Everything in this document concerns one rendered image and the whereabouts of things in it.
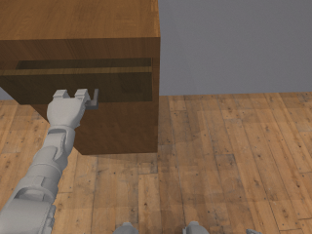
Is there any cabinet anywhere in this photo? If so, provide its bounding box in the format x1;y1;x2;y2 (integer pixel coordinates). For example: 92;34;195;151
0;0;161;155

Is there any robot left hand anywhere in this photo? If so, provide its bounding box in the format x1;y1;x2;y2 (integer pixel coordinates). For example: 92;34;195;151
47;89;91;130

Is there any left robot shin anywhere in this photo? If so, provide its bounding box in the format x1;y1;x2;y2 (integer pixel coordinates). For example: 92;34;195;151
122;222;132;226

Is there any left robot upper arm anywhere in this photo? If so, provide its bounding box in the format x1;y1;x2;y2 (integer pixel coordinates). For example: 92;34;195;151
0;198;57;234

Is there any drawer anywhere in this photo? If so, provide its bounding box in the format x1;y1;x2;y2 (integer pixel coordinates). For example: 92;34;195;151
0;58;153;105

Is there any robot right thigh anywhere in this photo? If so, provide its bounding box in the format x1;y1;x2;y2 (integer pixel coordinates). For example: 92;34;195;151
182;224;210;234

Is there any handle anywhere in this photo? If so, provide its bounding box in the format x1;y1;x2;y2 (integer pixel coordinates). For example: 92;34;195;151
84;89;99;110

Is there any left robot forearm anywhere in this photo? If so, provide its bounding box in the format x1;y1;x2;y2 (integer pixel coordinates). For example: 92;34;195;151
0;125;76;221

